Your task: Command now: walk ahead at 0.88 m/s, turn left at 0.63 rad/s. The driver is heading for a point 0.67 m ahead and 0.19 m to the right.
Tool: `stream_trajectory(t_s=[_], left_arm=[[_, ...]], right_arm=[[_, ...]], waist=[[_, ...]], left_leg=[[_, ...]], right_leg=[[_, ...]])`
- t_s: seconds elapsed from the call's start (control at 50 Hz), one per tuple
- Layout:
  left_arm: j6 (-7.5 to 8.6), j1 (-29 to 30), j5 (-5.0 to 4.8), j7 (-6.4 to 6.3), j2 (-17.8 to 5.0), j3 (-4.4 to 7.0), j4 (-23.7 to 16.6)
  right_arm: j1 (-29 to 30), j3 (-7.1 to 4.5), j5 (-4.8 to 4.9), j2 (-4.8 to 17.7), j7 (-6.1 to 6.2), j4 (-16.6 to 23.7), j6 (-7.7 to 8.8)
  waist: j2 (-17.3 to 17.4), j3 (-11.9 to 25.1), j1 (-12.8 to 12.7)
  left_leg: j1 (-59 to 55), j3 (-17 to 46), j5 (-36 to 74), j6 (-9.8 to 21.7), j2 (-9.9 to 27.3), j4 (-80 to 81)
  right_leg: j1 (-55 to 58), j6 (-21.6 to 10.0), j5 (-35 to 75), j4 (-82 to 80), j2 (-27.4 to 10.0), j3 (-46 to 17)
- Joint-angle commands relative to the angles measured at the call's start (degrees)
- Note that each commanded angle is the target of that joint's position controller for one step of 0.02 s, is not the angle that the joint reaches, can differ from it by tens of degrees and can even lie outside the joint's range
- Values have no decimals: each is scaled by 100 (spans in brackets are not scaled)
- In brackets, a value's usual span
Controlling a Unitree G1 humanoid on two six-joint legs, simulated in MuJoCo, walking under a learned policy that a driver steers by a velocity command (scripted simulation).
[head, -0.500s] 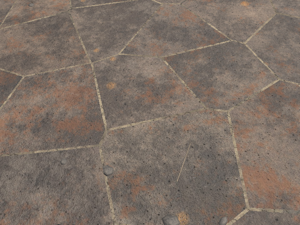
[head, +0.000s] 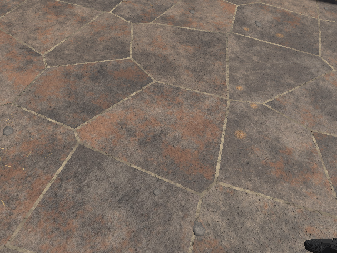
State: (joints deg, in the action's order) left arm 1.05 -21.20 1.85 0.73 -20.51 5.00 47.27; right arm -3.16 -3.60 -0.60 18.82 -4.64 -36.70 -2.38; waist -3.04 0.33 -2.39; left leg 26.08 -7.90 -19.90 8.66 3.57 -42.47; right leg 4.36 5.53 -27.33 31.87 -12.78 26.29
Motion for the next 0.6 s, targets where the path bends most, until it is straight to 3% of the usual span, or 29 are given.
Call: stream_trajectory(t_s=[0.02,0.04,0.06,0.08,0.1,0.14,0.18,0.22,0.3,0.32,0.36,0.4,0.42,0.44,0.46,0.48,0.5,0.52,0.54,0.56,0.58,0.6], left_arm=[[149,1023,75,111,222,-180,-1094],[225,1772,157,76,-182,-148,-1426],[257,1758,44,75,-308,-142,-1385],[290,1247,-18,56,-253,-185,-1080],[270,928,-3,89,-246,-185,-810],[79,514,-77,206,-156,-181,-463],[-39,682,-206,288,-31,-167,-347],[-35,1028,-275,309,73,-187,-379],[72,1732,-197,349,266,-322,-532],[86,1711,-195,353,326,-375,-537],[54,1582,-169,338,192,-388,-529],[-40,576,-156,283,-177,-280,-263],[-76,-456,-143,253,-462,-156,20],[-92,-1937,-147,193,-730,8,442],[-64,-2548,-277,103,-797,113,718],[-98,-1846,-247,48,-666,60,845],[-57,-949,-134,10,-717,23,464],[-45,-628,-86,-65,-623,65,205],[-7,-338,-11,-91,-293,20,139],[64,-119,-29,-92,-289,-7,128],[182,-73,-48,-111,-352,-19,91],[286,-30,-92,-112,-313,-48,96]], right_arm=[[-2516,-453,-46,1680,368,-688,148],[-2127,-403,-33,1584,390,-330,216],[-2045,-346,-135,1360,424,-389,249],[-1997,-291,-201,1132,443,-403,327],[-1662,-206,-194,864,437,-388,439],[-1445,-63,-114,514,410,-429,679],[-1624,-67,-100,521,379,-621,824],[-1828,-32,-105,420,333,-749,898],[-2150,157,-52,66,436,-1022,962],[-2020,183,-44,94,474,-1031,962],[-2009,157,-39,342,629,-1088,978],[-1791,54,-99,689,834,-1069,867],[-1459,-5,-153,836,892,-969,773],[-795,-76,-195,993,905,-779,686],[-210,-68,-126,768,776,-707,632],[191,267,-279,-382,612,-305,776],[-677,422,-88,-675,521,212,874],[-888,480,-230,-278,431,295,1050],[-731,398,-289,196,393,140,1092],[-582,386,-400,257,399,136,1021],[-558,422,-462,251,412,160,874],[-382,453,-457,235,407,227,728]], waist=[[3010,163,1209],[1869,274,1284],[1219,60,1072],[809,61,779],[550,14,494],[527,-202,243],[354,-616,254],[354,-827,314],[532,-801,403],[538,-749,288],[784,-411,82],[1106,148,-529],[1128,540,-1070],[1057,840,-1854],[101,628,-2167],[-1071,-210,-1217],[-1008,480,-184],[-391,605,-102],[778,-59,124],[1082,-455,366],[1124,-711,513],[1198,-950,587]], left_leg=[[-3896,3426,-2816,658,715,2449],[-3671,4912,-2622,687,1260,3336],[-3650,4278,-1752,596,1552,3126],[-3207,3592,-1150,414,1459,2924],[-2713,3023,-968,178,1142,2911],[-2019,2260,-138,-356,896,3233],[-1902,1457,923,-713,702,3470],[-1976,592,2343,-967,475,3628],[-2623,-376,4899,-1112,218,3736],[-2640,-596,5694,-1159,185,3687],[-2999,-698,7932,-1187,399,3238],[-3466,-695,9562,-1253,648,1979],[-3275,-623,9821,-1247,729,733],[-2461,-461,9256,-1171,695,-1310],[-1171,-512,4203,-1010,-292,-4227],[1267,183,-757,-908,-1098,-6083],[2551,1355,-849,-1009,-970,-6356],[2715,1833,-515,-873,-666,-5595],[2452,1748,-41,-824,-358,-4913],[2159,1658,-3,-904,-207,-4391],[1877,1628,21,-1032,-28,-3840],[1528,1487,96,-1164,175,-3175]], right_leg=[[-5061,-434,-510,4594,805,-1048],[-5775,-411,-172,5133,979,-2420],[-6039,-543,470,5239,726,-2452],[-5619,-691,982,4880,480,-2503],[-5154,-745,1330,4575,332,-2642],[-4603,-736,1900,4377,365,-2970],[-4811,-758,2266,4099,669,-3210],[-4875,-849,2724,3399,935,-2996],[-4793,-1092,3271,2146,1276,-1969],[-4421,-1173,3316,1662,1390,-1696],[-3586,-1307,3300,1111,1671,-1311],[-2613,-1455,2933,980,1975,-1245],[-1661,-1609,2647,960,2075,-1382],[-405,-2009,2444,641,1799,-1998],[436,-2422,2675,-200,1418,-2581],[496,-2555,3183,757,1325,-3534],[1060,-3439,2534,-35,552,-5979],[745,-3531,-74,-1669,-103,-7469],[-301,-3207,-904,-2231,-33,-7331],[-1161,-2981,-686,-2335,192,-6917],[-1834,-2885,-320,-2352,421,-6549],[-2567,-2777,-125,-2487,658,-6088]])
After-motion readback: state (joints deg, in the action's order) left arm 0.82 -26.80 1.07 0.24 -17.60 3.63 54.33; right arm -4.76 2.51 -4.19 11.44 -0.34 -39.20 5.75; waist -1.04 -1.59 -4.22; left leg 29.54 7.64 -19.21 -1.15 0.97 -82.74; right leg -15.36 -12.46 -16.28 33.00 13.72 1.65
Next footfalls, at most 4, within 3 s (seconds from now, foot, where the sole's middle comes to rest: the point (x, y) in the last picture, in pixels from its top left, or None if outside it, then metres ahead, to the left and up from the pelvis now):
0.46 right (152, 249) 0.52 0.05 -0.75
0.84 left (136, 156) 0.95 0.16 -0.75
1.28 right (220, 133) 1.14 -0.26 -0.75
1.76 left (222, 107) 1.34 -0.28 -0.75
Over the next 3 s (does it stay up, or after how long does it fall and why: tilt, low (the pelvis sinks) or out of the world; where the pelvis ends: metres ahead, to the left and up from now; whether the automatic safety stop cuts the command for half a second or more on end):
stays up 1.21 -0.21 0.03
